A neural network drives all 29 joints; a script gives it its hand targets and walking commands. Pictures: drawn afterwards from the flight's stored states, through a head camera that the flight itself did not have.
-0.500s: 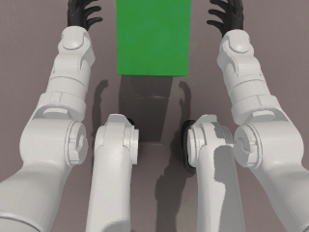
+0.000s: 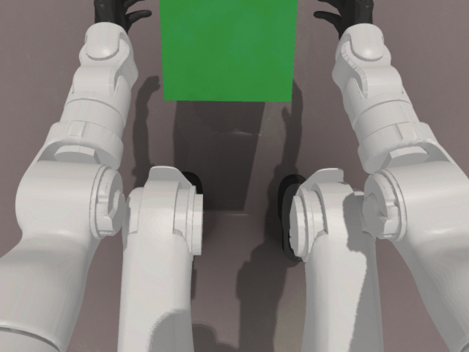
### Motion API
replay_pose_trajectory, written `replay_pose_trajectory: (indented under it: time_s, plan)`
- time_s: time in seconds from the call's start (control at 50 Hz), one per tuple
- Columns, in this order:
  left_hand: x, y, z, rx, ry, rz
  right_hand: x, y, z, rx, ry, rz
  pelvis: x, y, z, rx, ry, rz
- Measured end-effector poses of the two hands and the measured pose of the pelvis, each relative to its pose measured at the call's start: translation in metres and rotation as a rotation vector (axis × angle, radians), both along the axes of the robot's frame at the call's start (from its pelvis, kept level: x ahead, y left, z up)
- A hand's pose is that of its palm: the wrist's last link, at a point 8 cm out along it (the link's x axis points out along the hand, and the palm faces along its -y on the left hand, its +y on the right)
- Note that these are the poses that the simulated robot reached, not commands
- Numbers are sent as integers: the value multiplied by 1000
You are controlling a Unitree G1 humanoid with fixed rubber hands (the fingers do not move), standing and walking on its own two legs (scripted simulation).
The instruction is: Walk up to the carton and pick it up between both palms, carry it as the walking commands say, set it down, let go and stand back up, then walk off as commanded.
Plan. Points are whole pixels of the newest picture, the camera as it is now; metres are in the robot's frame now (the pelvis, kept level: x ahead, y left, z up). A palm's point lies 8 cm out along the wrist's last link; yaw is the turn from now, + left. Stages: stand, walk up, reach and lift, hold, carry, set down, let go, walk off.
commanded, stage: reach and lift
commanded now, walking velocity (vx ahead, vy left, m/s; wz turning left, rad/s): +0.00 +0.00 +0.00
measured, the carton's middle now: (228, 43) +0.50 +0.04 -0.25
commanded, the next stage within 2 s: none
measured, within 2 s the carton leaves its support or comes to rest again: leaves its support in 0.84 s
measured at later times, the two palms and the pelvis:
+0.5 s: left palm (135, 20) +0.51 +0.16 -0.18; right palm (331, 16) +0.52 -0.10 -0.18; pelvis +0.00 +0.00 +0.00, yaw +0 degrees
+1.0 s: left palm (138, 11) +0.52 +0.15 -0.17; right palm (334, 7) +0.53 -0.10 -0.17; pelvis +0.01 +0.00 -0.01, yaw +0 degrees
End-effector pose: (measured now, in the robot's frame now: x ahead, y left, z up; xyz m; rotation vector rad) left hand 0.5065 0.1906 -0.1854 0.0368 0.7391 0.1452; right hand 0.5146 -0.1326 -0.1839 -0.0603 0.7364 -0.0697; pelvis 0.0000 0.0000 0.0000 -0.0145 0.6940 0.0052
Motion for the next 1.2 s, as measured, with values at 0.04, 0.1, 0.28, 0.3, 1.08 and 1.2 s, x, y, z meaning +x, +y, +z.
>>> replay_pose_trajectory:
  time_s: [0.04, 0.1, 0.28, 0.3, 1.08, 1.2]
  plan:
    - [0, 0, 0, 2, 2, -2, 0, 1, 0, 0, -1, 2, 0, 0, 0, 0, 1, 1]
    - [-1, -1, 1, 1, 3, -6, -1, 1, 1, 0, -1, 4, -1, 0, 1, 1, 2, 2]
    - [1, -14, 1, -12, 1, -22, 0, 7, 2, 2, 0, 20, -4, -1, 2, 0, -1, 0]
    - [1, -16, 1, -14, 0, -25, 0, 9, 2, 3, 0, 23, -4, -1, 2, 0, -2, 0]
    - [8, -36, 13, -38, 51, -51, 12, 36, 19, 38, 27, 22, 7, -2, -7, 3, -6, -2]
    - [6, -35, 14, -34, 47, -42, 11, 39, 22, 38, 19, 11, 7, -2, -5, 4, -6, -1]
